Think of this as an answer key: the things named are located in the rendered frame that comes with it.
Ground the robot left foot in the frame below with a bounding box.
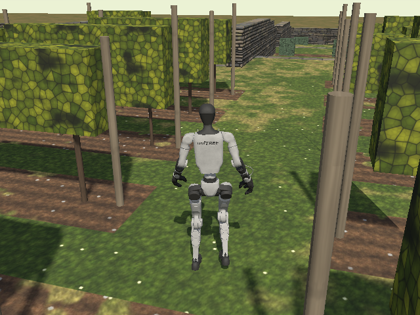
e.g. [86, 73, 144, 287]
[192, 254, 202, 271]

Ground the left robot forearm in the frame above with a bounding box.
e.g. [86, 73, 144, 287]
[173, 158, 184, 179]

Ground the right robot forearm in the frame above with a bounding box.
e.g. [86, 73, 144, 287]
[236, 157, 251, 182]

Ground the right robot hand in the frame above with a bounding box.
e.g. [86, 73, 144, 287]
[239, 178, 254, 195]

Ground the robot left upper arm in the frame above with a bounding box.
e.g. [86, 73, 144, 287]
[177, 133, 194, 168]

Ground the robot right upper arm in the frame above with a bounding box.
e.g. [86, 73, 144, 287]
[222, 131, 242, 167]

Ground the robot head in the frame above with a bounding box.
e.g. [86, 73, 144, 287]
[197, 104, 219, 135]

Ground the left robot hand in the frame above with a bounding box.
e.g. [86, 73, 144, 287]
[172, 175, 187, 187]

